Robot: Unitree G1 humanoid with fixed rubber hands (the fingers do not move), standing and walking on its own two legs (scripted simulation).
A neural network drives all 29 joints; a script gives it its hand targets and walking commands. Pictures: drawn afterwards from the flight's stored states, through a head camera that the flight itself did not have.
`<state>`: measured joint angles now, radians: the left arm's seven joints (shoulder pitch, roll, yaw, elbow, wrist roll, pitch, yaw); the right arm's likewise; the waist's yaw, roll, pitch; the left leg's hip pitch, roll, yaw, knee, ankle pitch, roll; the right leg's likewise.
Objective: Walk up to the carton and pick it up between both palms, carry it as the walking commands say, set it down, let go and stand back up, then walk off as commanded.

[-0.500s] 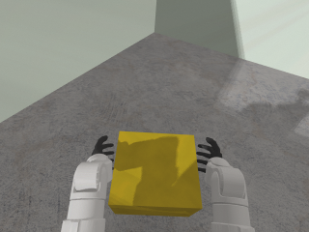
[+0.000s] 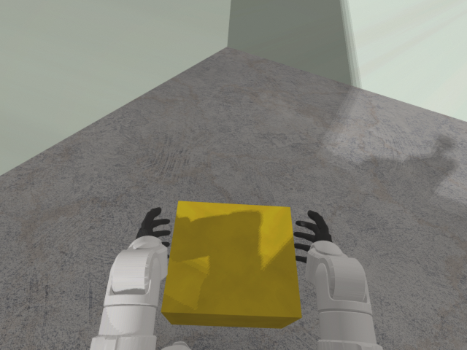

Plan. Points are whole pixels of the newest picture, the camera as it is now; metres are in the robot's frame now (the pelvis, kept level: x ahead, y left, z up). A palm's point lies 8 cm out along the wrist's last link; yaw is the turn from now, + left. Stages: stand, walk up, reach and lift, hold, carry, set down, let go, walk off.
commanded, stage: carry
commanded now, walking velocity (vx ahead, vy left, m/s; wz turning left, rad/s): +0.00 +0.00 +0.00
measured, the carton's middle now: (230, 265) +0.30 +0.00 -0.04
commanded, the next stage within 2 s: none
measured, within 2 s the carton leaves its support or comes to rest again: neither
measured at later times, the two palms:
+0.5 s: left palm (111, 263) +0.24 +0.19 +0.05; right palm (300, 263) +0.26 -0.10 +0.06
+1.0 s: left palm (111, 274) +0.23 +0.19 +0.04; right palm (302, 272) +0.24 -0.11 +0.06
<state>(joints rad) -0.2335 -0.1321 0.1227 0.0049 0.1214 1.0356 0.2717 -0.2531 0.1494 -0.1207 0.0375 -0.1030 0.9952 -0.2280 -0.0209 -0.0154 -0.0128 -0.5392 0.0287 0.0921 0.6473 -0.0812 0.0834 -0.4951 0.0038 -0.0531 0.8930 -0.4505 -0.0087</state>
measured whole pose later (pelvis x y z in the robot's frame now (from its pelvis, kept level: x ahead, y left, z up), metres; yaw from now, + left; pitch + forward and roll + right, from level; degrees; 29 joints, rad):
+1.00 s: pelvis -0.04 +0.03 +0.02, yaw +0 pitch +2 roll -2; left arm -0.18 -0.13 0.14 0.05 0.18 0.88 0.17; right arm -0.21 0.14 -0.11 0.08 -0.19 0.84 -0.09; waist 0.00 0.00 -0.04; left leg -0.48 -0.02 0.07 0.50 -0.06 0.07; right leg -0.40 -0.01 -0.07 0.62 -0.30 -0.01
